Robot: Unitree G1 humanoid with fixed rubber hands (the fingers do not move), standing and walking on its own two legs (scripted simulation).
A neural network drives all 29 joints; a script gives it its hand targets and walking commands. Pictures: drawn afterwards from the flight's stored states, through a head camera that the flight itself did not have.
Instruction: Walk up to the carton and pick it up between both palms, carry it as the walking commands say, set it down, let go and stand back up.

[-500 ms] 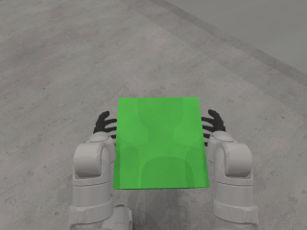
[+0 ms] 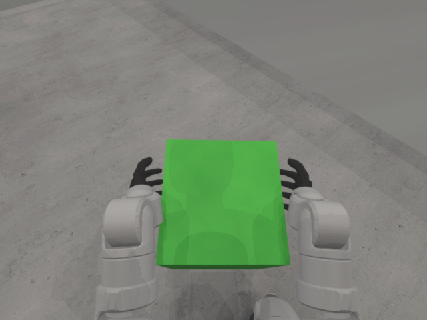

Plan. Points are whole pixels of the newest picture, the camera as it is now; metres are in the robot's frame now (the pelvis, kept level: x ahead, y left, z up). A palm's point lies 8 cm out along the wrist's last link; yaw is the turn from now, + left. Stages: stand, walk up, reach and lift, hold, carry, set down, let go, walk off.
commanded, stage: carry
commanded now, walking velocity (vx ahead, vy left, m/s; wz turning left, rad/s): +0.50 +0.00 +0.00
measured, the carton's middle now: (218, 213) +0.32 +0.00 -0.03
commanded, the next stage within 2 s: none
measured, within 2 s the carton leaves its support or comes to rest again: neither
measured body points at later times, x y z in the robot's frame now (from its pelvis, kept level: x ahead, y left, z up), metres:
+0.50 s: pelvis +0.31 -0.06 +0.00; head +0.37 -0.08 +0.45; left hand +0.63 +0.09 +0.07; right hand +0.64 -0.19 +0.06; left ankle +0.42 +0.11 -0.69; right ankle +0.28 -0.13 -0.75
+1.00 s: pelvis +0.50 -0.05 -0.01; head +0.51 -0.06 +0.44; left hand +0.81 +0.09 +0.07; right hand +0.82 -0.19 +0.07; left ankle +0.53 +0.06 -0.75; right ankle +0.44 -0.15 -0.75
